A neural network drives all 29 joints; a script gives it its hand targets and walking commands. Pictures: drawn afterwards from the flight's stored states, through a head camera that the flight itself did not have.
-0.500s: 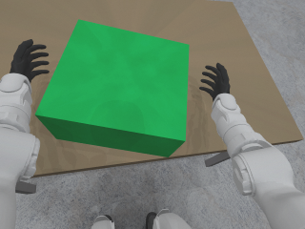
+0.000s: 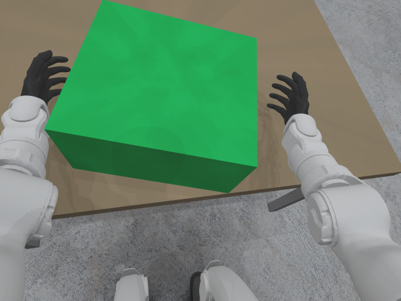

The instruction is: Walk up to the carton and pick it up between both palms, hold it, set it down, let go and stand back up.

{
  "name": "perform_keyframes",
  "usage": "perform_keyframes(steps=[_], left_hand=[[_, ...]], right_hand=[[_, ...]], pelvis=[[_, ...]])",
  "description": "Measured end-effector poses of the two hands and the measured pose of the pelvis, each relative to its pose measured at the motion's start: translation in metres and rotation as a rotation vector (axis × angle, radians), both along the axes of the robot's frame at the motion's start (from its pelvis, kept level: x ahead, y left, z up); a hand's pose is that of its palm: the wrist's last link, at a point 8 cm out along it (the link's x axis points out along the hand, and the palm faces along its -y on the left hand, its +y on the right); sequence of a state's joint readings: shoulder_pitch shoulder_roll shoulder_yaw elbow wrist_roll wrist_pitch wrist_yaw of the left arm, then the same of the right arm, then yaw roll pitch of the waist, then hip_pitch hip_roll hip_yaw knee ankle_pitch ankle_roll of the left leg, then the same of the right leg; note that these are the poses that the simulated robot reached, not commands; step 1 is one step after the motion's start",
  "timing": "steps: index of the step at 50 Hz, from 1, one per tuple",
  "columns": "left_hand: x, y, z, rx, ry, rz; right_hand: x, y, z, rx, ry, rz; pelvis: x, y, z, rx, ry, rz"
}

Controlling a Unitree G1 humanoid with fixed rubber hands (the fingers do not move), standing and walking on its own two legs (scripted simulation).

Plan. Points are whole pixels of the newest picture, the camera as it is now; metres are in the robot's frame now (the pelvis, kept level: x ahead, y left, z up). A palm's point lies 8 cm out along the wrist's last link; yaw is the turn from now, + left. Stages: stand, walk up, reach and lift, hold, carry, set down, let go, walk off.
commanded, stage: reach and lift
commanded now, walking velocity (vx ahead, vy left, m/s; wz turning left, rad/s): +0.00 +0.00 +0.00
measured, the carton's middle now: (168, 100) +0.50 +0.01 +0.02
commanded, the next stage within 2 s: none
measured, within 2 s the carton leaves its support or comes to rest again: neither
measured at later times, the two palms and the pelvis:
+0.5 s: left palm (50, 91) +0.52 +0.22 +0.03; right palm (273, 112) +0.45 -0.20 +0.05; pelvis +0.00 +0.01 +0.00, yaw -1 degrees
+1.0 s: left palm (58, 84) +0.53 +0.21 +0.04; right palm (276, 110) +0.46 -0.21 +0.05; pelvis +0.01 +0.03 +0.01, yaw -3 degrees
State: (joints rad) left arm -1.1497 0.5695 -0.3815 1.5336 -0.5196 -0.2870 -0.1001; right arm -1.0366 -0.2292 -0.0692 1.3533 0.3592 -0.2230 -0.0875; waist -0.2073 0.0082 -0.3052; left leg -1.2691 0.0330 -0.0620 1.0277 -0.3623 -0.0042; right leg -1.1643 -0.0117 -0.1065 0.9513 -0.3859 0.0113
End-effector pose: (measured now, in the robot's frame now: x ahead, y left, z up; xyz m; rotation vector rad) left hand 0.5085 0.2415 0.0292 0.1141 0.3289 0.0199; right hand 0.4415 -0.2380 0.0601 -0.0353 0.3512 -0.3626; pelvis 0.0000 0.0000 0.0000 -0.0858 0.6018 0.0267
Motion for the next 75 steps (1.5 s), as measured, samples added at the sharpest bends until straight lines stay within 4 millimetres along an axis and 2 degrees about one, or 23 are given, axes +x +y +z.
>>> perform_keyframes(steps=[8,19,33,48,59,75], left_hand=[[0.001,-0.002,0.002,0.005,-0.011,-0.009],[0.007,-0.015,0.004,-0.012,-0.029,-0.045],[0.011,-0.032,0.004,-0.010,-0.024,-0.083],[0.019,-0.035,0.009,0.000,-0.015,-0.095],[0.019,-0.036,0.002,0.009,-0.004,-0.121],[0.018,-0.043,0.004,0.023,-0.006,-0.194]], right_hand=[[0.001,0.007,0.004,0.000,0.000,0.017],[0.011,0.042,-0.013,0.048,-0.008,0.036],[0.015,0.033,-0.012,0.055,-0.018,0.001],[0.018,0.030,-0.013,0.053,-0.033,-0.008],[0.020,0.031,-0.013,0.041,-0.040,0.000],[0.020,0.031,-0.014,0.031,-0.047,0.023]], pelvis=[[-0.001,0.003,-0.001,-0.001,0.005,0.001],[0.000,0.008,0.001,-0.016,0.024,0.001],[0.006,0.018,0.006,-0.024,0.022,-0.016],[0.013,0.025,0.009,-0.023,0.015,-0.034],[0.014,0.029,0.010,-0.026,0.018,-0.038],[0.016,0.032,0.017,-0.026,0.018,-0.036]])
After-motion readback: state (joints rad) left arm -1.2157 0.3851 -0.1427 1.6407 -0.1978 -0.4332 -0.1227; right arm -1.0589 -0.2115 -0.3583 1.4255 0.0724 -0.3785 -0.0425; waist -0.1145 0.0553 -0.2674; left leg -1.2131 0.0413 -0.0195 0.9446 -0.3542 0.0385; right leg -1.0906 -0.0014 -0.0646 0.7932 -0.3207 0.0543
